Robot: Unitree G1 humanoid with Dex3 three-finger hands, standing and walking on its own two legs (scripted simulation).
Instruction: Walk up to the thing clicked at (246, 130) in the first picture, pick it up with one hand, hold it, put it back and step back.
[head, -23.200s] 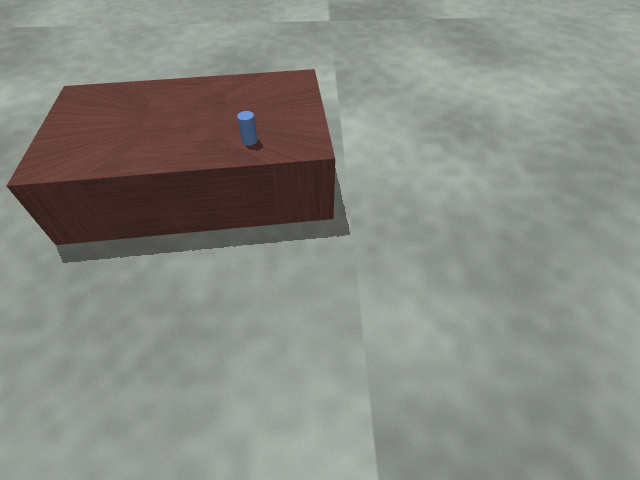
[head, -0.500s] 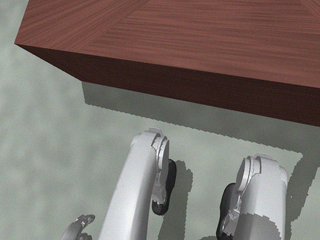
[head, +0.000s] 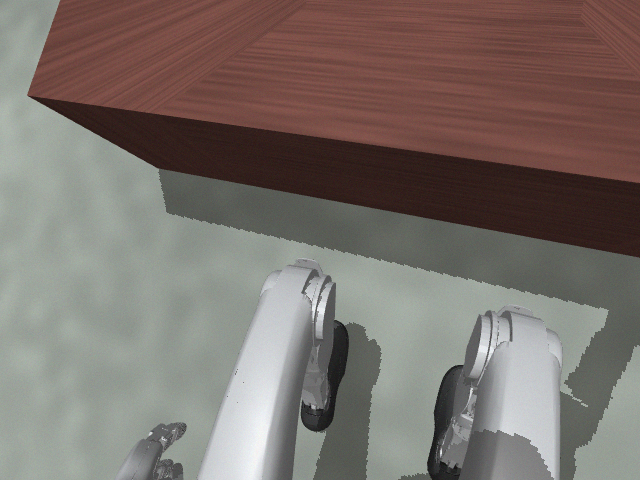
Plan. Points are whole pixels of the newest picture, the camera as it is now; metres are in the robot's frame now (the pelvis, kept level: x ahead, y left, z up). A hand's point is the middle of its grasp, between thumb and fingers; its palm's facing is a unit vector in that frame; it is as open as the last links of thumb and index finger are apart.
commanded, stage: withdraw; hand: right
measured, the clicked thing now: out of the picture +0.59 -0.27 -0.02
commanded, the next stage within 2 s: rise in 0.10 s
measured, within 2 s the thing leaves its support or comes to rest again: neither
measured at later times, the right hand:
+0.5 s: hand out of the picture +0.54 -0.39 +0.17, palm faces +0.45 +0.82 -0.35, open 16.9 cm
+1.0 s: hand out of the picture +0.40 -0.30 +0.22, palm faces +0.36 +0.89 -0.30, open 17.0 cm
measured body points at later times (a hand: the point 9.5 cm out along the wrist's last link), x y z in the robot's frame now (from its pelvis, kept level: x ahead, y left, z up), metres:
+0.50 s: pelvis +0.02 -0.01 +0.15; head +0.23 -0.06 +0.54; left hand +0.07 +0.28 +0.05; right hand +0.51 -0.43 +0.19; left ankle +0.11 +0.12 -0.37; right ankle +0.07 -0.12 -0.37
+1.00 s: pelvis +0.07 -0.01 +0.29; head +0.18 -0.06 +0.72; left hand +0.16 +0.25 +0.19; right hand +0.38 -0.35 +0.24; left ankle +0.11 +0.12 -0.37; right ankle +0.07 -0.12 -0.37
